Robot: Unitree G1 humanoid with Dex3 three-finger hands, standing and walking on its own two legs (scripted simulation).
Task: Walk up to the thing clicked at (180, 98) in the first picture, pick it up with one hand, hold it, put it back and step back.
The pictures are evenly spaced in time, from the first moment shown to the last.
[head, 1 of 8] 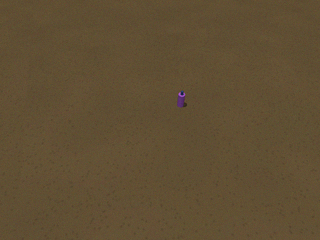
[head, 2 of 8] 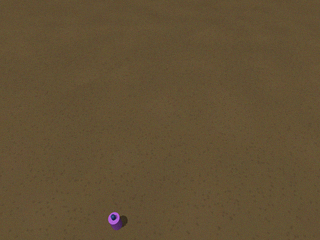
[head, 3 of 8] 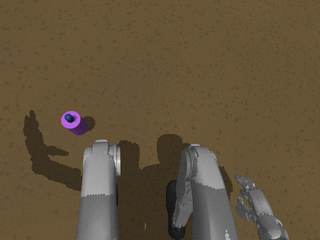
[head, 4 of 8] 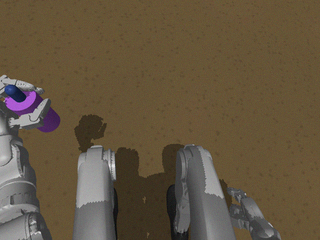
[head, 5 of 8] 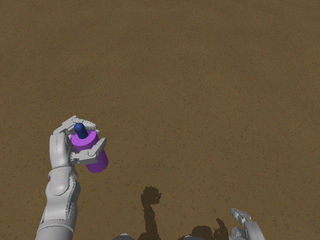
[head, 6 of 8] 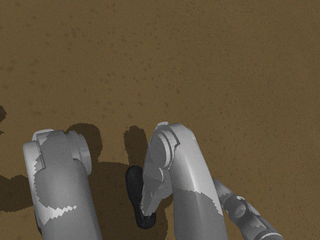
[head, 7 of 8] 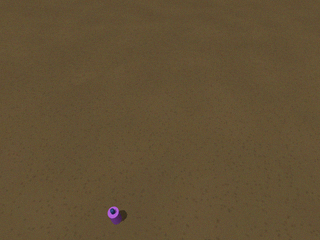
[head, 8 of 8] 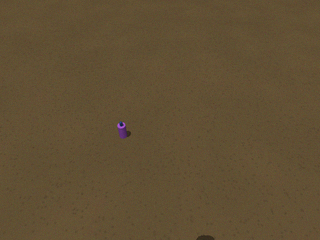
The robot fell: no
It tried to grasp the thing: yes
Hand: left
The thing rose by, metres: 0.69
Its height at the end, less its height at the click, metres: +0.00
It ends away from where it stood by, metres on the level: 0.01
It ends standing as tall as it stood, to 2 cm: yes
